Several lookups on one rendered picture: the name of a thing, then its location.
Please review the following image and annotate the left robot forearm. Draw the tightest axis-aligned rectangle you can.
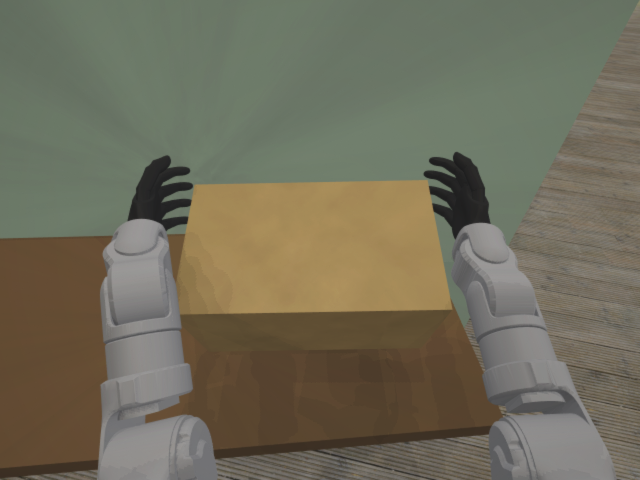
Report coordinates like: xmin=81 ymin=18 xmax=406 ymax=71
xmin=97 ymin=219 xmax=193 ymax=480

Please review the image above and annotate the right robot upper arm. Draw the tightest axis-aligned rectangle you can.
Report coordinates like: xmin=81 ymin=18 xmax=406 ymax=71
xmin=489 ymin=413 xmax=614 ymax=480

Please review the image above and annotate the left robot hand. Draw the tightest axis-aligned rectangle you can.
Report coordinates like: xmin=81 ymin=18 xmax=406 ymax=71
xmin=128 ymin=155 xmax=193 ymax=231

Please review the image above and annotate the left robot upper arm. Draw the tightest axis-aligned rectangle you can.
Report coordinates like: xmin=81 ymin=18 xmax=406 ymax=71
xmin=99 ymin=415 xmax=218 ymax=480

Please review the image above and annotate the carton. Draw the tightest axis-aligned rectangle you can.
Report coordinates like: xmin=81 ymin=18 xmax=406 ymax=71
xmin=176 ymin=180 xmax=452 ymax=352

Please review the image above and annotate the right robot hand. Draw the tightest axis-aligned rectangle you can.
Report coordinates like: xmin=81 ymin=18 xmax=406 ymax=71
xmin=424 ymin=152 xmax=491 ymax=240

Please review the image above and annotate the right robot forearm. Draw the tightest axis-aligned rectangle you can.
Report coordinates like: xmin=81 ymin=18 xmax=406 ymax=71
xmin=451 ymin=223 xmax=617 ymax=480

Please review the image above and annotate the table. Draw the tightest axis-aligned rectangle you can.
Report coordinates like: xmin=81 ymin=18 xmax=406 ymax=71
xmin=0 ymin=234 xmax=503 ymax=478

